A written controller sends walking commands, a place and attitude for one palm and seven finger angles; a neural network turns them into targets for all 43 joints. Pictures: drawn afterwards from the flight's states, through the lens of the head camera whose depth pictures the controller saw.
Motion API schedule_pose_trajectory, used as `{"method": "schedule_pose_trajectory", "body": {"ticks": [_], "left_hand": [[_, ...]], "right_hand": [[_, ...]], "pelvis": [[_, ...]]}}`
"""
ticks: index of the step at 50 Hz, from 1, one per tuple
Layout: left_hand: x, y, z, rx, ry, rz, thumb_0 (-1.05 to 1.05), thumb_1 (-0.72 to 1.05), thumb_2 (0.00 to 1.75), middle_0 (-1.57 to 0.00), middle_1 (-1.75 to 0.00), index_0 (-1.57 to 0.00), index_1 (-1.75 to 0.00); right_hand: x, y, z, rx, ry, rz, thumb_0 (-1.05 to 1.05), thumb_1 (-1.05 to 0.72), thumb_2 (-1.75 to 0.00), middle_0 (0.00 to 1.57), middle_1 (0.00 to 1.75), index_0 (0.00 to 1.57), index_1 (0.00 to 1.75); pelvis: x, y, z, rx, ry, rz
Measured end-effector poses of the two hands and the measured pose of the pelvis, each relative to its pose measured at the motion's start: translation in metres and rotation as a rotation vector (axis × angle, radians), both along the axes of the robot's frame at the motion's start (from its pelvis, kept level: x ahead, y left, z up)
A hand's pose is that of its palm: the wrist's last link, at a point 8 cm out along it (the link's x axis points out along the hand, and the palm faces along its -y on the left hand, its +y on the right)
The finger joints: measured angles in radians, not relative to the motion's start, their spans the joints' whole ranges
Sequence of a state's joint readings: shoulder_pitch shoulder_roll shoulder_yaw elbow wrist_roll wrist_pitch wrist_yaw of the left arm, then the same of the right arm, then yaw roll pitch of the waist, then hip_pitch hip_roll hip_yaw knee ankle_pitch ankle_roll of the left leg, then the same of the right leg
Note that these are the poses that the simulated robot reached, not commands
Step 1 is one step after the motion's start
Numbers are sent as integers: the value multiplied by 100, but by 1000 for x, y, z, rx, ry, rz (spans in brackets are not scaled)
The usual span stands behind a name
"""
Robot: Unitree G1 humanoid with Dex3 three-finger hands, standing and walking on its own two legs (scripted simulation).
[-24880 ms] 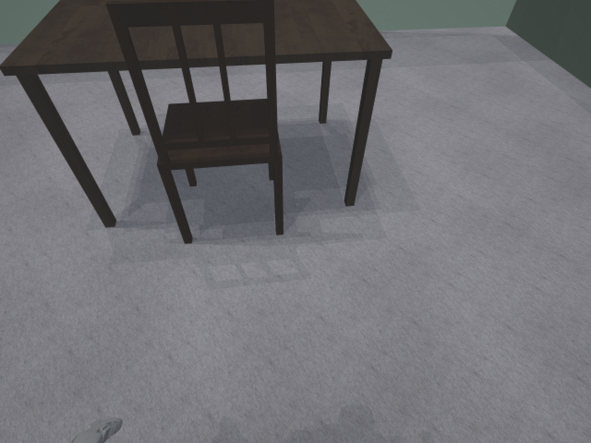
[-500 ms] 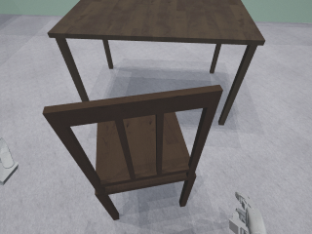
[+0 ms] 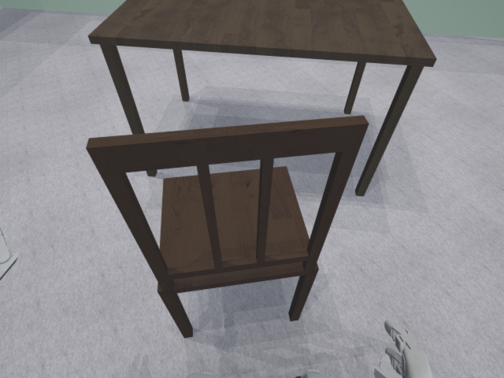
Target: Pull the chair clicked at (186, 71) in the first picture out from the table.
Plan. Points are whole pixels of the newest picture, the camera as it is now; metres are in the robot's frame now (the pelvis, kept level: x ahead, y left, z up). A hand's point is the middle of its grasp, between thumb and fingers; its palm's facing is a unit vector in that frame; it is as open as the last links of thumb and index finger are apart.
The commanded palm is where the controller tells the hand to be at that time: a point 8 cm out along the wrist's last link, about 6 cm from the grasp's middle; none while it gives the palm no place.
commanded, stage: step back with the hand held close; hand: left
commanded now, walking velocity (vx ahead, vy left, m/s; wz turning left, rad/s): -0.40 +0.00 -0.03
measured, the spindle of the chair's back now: (212, 224) +0.40 +0.11 -0.04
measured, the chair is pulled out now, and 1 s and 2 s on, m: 0.59 0.59 0.59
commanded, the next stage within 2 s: stop stepping back and stand still in 1.90 s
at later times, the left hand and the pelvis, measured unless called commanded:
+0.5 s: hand (23, 247) +0.21 +0.26 +0.19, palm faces +0.49 -0.72 -0.50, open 7.4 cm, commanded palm +0.14 +0.30 +0.20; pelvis +0.00 +0.00 +0.00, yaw +0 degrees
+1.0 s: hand (24, 234) +0.22 +0.27 +0.19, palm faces +0.43 -0.71 -0.55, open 7.4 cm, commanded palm +0.16 +0.31 +0.20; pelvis +0.01 +0.01 +0.01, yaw -1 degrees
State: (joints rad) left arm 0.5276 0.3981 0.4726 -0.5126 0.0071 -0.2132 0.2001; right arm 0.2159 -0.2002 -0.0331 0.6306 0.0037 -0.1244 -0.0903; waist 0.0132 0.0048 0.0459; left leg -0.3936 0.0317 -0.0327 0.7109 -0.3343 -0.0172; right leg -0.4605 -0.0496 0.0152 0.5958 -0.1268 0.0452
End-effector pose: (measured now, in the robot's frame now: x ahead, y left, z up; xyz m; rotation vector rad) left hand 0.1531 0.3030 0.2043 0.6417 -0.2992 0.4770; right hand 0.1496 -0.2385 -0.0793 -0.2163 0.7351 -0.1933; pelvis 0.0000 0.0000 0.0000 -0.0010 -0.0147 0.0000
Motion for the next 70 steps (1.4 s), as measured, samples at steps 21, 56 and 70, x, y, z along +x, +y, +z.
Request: {"method": "schedule_pose_trajectory", "body": {"ticks": [21,56,70], "left_hand": [[7,-5,3,21,-14,-36,2,89,90,-21,-30,-22,-30],[24,2,-2,40,-22,-72,2,89,90,-21,-30,-22,-30],[23,-5,10,74,-9,-133,1,88,90,-21,-30,-22,-30]], "right_hand": [[7,-9,7,-32,1,10,1,-91,-90,20,30,20,30],[15,0,6,-28,-15,-20,1,-91,-90,20,30,20,30],[-5,-6,10,-35,17,-38,1,-91,-90,20,30,20,30]], "pelvis": [[1,-2,2,0,42,7],[13,2,-3,-6,22,-7],[-2,5,6,-11,36,-22]]}}
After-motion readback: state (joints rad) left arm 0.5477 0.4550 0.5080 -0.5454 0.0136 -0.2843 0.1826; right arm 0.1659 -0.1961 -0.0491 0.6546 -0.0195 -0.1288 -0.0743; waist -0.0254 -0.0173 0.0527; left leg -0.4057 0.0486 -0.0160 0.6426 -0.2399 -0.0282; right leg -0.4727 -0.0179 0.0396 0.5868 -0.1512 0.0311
